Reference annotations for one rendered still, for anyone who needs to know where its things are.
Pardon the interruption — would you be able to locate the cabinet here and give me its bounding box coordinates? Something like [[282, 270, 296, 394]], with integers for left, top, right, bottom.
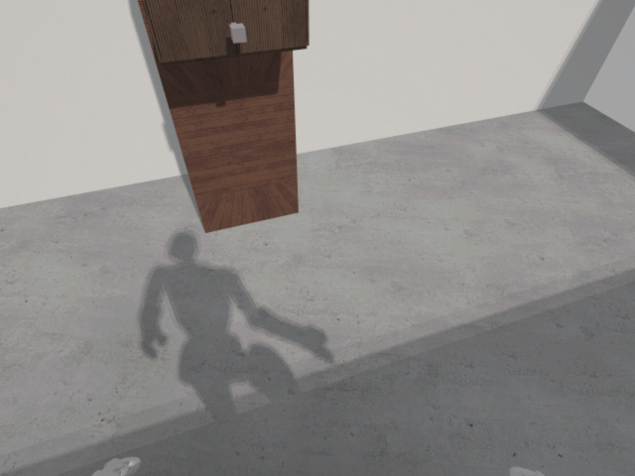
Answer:
[[138, 0, 299, 233]]

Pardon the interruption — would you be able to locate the handle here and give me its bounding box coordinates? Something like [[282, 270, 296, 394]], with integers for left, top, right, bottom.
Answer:
[[229, 22, 247, 44]]

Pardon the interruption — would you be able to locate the drawer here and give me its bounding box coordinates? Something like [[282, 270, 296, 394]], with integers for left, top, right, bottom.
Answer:
[[142, 0, 310, 65]]

